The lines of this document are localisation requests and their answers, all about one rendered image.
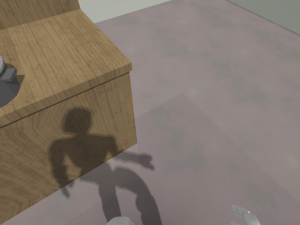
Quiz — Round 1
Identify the table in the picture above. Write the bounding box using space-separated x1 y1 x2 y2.
0 0 137 225

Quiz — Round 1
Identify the pot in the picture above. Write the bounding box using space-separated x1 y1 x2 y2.
0 63 20 108

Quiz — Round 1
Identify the right robot hand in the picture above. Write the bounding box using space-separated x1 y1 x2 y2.
231 205 261 225

